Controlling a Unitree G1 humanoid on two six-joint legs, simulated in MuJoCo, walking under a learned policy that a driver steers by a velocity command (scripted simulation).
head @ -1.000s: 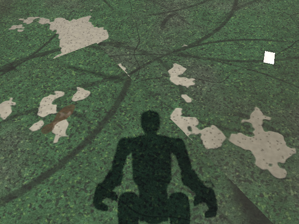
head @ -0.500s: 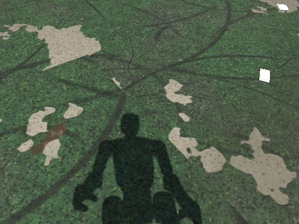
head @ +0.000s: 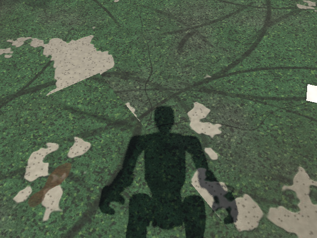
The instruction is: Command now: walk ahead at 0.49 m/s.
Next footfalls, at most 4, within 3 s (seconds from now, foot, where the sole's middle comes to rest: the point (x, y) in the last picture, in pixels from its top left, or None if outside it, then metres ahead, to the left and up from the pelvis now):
0.34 left None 0.39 0.15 -0.78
0.88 right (216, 217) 0.57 -0.19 -0.78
1.38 left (210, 147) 0.93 -0.20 -0.78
1.80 right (270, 158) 0.86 -0.48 -0.78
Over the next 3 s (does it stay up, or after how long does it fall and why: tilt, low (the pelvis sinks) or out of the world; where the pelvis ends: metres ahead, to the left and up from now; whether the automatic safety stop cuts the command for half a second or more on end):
stays up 0.93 -0.31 0.00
